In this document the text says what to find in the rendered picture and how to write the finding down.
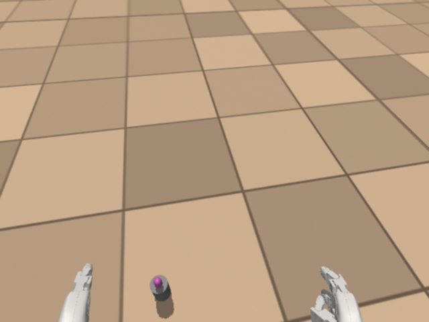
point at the left robot hand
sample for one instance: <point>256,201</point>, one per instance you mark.
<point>77,303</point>

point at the bottle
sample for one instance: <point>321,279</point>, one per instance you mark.
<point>160,287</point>

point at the right robot hand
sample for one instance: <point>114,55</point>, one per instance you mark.
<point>342,304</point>

